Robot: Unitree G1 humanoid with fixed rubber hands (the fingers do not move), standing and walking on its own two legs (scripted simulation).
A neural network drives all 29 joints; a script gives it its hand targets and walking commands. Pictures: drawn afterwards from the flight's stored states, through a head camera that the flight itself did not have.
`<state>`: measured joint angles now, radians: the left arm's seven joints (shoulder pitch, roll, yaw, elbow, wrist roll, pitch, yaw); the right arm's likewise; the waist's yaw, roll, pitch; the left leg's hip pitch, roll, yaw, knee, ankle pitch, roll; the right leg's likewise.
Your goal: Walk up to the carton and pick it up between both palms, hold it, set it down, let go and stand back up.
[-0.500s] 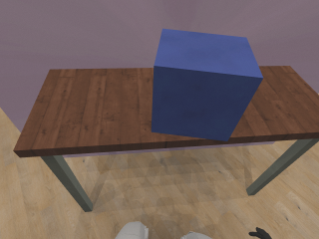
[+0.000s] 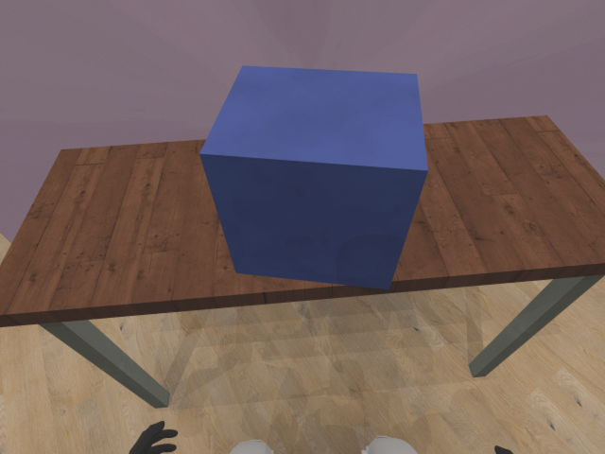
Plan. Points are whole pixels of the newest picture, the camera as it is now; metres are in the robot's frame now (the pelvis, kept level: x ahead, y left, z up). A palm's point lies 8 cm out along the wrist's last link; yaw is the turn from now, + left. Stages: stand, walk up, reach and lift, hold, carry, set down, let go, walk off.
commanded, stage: walk up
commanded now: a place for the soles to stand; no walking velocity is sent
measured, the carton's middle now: (318, 182) +0.47 -0.02 +0.10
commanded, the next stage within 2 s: none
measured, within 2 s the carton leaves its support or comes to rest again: neither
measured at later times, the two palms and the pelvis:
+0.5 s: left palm out of the picture +0.08 +0.26 -0.09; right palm out of the picture +0.12 -0.25 -0.07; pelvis +0.00 +0.00 +0.02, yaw +5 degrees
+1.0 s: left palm out of the picture +0.03 +0.23 -0.08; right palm (508, 423) +0.18 -0.27 -0.10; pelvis +0.07 -0.02 +0.02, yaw +8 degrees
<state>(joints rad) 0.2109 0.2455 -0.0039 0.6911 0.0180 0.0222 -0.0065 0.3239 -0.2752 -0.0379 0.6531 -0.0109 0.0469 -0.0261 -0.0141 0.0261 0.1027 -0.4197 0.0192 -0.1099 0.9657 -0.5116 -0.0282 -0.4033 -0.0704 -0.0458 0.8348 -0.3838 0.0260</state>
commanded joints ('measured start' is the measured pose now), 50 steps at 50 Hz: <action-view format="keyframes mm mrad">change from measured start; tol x32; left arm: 1 43 246 77 -106 2 -29 26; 50 280 225 83 -61 22 -59 45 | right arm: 1 23 -87 -32 -96 -3 -33 3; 50 -141 -29 -27 -96 -14 -44 51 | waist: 1 49 -271 -67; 37 7 143 46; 50 72 -213 50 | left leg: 1 -108 6 35 49 -109 11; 7 256 79 -78 -419 519 77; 10 -105 91 -113 -435 80 137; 29 12 37 -95 -513 248 104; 34 123 189 -394 -704 -323 258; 42 -364 -18 62 96 -86 7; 50 -202 53 121 -51 93 9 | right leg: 1 142 -287 312 -410 390 -254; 31 77 3 -56 -213 -235 -57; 38 119 25 -35 -299 35 -81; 42 408 -442 640 -573 129 -298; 50 337 -242 247 -446 736 -239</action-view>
